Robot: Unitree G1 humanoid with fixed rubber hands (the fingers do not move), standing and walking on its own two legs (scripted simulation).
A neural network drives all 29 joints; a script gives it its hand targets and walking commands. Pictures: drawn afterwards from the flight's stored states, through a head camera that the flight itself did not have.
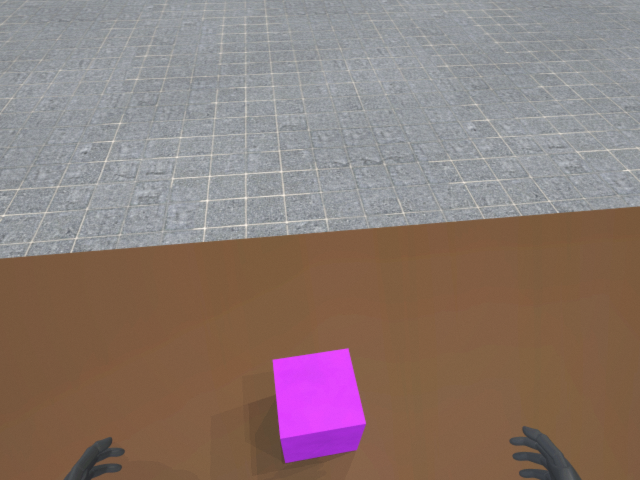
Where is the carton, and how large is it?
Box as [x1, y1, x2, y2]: [273, 348, 365, 462]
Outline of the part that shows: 347,348 273,360 279,431 285,462 356,449 365,421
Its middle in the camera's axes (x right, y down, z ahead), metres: +0.00 +0.46 +1.09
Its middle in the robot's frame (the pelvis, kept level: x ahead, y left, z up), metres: +0.42 -0.01 -0.65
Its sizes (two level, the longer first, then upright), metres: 0.210 0.200 0.250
